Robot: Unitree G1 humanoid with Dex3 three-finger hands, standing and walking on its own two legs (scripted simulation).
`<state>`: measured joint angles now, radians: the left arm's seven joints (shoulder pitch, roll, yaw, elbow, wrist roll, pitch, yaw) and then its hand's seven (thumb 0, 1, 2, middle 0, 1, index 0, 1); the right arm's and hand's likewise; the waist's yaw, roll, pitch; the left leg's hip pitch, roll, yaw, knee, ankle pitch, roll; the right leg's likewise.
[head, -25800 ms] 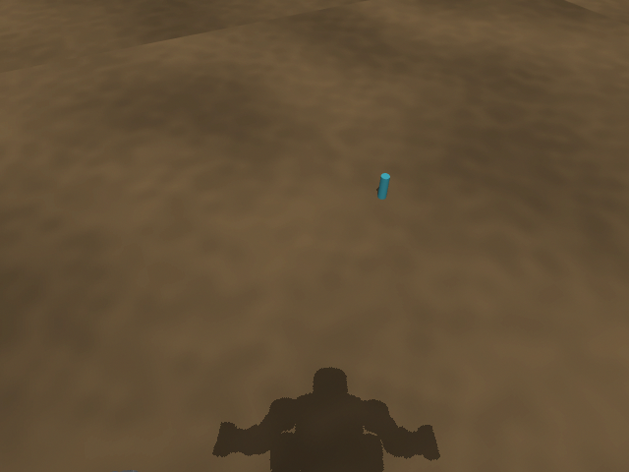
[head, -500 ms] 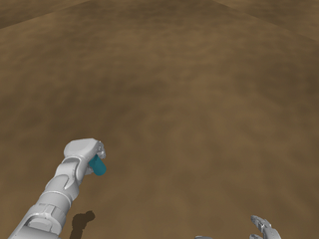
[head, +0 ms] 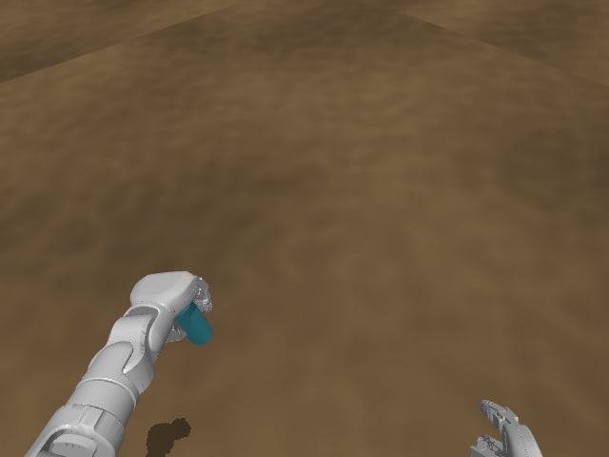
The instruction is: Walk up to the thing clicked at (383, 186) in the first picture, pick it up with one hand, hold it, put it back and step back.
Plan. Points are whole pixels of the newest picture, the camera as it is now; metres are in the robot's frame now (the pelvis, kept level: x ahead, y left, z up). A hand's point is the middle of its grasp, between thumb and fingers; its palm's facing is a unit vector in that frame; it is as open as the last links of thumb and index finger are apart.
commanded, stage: hold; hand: left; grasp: from above
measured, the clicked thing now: (190, 320) +0.32 +0.22 -0.08
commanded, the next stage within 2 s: crouch in 1.10 s
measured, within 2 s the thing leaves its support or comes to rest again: neither
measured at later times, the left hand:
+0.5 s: hand (174, 326) +0.29 +0.21 -0.02, palm faces -0.43 -0.06 -0.90, open 6.7 cm
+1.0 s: hand (172, 320) +0.29 +0.22 -0.01, palm faces -0.44 -0.06 -0.89, open 6.8 cm
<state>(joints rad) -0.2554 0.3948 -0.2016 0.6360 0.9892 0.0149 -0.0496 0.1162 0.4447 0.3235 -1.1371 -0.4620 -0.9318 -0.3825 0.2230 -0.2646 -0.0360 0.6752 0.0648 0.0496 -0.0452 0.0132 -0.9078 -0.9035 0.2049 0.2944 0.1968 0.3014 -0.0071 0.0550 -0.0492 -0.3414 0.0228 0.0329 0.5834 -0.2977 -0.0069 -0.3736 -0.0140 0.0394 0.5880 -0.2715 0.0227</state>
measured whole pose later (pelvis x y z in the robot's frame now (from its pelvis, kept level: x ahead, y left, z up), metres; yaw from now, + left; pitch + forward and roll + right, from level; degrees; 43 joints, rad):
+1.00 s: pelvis +0.00 +0.00 +0.01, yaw +0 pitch +0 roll +0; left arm -0.23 0.40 -0.21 0.55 0.97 0.02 -0.10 0.11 0.44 0.34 -1.07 -0.50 -0.92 -0.39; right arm 0.18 -0.26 -0.01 0.66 0.08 0.06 -0.07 0.01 -0.91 -0.91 0.20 0.29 0.20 0.30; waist 0.02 0.06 -0.01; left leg -0.23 0.02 0.04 0.47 -0.25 -0.01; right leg -0.27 -0.02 0.04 0.49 -0.23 0.02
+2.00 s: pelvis -0.05 +0.01 -0.17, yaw +0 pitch +29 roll -2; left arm -0.66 0.42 -0.07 1.19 1.17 -0.04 0.37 0.11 0.51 0.25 -1.08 -0.49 -0.91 -0.39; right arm 0.25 -0.26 -0.08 0.75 -0.03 0.02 -0.02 0.01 -0.91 -0.90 0.20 0.29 0.20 0.30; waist -0.14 0.04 -0.20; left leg -1.46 0.02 -0.02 1.53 -0.59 0.01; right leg -1.45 -0.01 0.02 1.48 -0.54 0.04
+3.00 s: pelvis -0.08 +0.00 -0.37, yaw -1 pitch +37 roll -5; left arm -0.90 0.61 0.07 1.39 1.25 -0.16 0.40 0.10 0.48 0.29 -1.07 -0.47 -0.92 -0.38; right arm 0.18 -0.27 -0.01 0.75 -0.11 -0.06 0.12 0.01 -0.92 -0.91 0.21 0.29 0.20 0.30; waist -0.22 0.02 -0.12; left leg -2.15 0.00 -0.09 2.21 -0.70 -0.01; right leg -2.13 0.00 -0.02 2.14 -0.65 0.04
